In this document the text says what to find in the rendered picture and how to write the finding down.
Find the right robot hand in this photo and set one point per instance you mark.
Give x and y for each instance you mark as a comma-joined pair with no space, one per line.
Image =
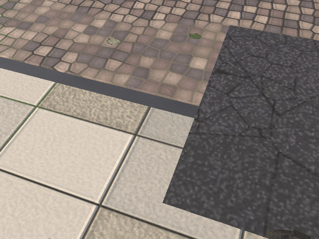
285,234

